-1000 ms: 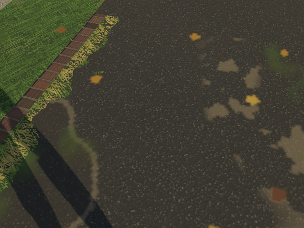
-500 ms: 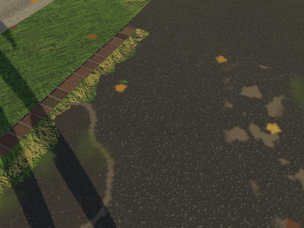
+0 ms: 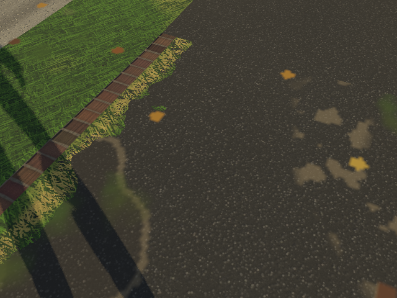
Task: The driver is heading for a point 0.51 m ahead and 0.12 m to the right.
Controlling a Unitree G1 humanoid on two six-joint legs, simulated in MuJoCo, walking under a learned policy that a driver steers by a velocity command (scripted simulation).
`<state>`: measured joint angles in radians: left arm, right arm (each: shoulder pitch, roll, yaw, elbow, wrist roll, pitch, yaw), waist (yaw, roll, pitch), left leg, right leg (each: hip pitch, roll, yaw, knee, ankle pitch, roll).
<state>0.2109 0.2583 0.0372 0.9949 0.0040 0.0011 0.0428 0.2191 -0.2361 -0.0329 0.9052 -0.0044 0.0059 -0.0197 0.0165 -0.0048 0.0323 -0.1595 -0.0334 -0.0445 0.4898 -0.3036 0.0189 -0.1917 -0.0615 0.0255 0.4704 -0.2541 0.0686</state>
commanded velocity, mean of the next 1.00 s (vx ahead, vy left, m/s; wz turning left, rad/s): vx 0.29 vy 0.00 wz -0.01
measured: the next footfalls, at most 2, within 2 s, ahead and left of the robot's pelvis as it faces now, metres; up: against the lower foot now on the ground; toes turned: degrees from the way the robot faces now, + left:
left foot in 0.90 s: +0.47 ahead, +0.08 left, +0.00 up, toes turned +0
right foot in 1.32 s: +0.59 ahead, -0.15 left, +0.00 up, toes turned -4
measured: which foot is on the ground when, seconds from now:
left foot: down 0.00-0.42, up 0.44-0.88, down 0.90-1.00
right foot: down 0.00-0.90, up 0.92-1.00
